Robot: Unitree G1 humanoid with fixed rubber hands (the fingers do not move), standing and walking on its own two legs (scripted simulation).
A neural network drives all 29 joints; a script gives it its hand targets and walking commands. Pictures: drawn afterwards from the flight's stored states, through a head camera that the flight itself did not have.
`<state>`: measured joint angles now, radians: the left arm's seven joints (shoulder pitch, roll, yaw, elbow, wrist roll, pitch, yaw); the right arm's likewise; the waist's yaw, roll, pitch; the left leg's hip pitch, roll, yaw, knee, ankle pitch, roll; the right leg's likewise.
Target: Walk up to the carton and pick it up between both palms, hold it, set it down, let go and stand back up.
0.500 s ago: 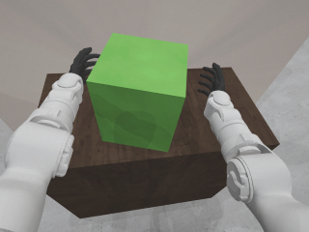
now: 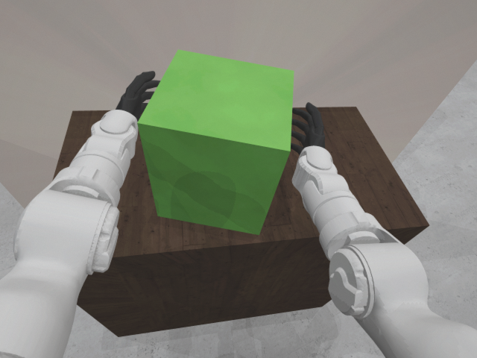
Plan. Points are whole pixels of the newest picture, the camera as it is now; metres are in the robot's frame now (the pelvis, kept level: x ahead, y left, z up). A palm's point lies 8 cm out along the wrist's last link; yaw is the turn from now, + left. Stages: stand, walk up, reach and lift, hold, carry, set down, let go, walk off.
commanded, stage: reach and lift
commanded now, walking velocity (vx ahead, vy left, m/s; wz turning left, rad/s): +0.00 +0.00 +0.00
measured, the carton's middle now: (221, 148) +0.49 -0.01 +0.06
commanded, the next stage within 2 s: none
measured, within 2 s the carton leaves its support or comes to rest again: leaves its support in 1.08 s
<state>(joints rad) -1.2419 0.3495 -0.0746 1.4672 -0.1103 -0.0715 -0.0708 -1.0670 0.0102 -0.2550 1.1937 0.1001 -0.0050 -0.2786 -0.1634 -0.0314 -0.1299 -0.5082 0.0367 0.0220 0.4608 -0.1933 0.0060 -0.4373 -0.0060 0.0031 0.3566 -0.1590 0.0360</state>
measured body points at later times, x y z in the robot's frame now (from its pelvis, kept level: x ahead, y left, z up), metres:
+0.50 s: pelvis +0.01 +0.01 +0.00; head +0.06 +0.05 +0.45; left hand +0.51 +0.13 +0.14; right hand +0.44 -0.17 +0.11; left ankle +0.01 +0.11 -0.74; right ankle -0.01 -0.14 -0.74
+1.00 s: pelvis +0.01 +0.01 +0.00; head +0.06 +0.04 +0.45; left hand +0.51 +0.13 +0.14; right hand +0.43 -0.17 +0.11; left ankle +0.01 +0.11 -0.74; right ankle -0.01 -0.14 -0.74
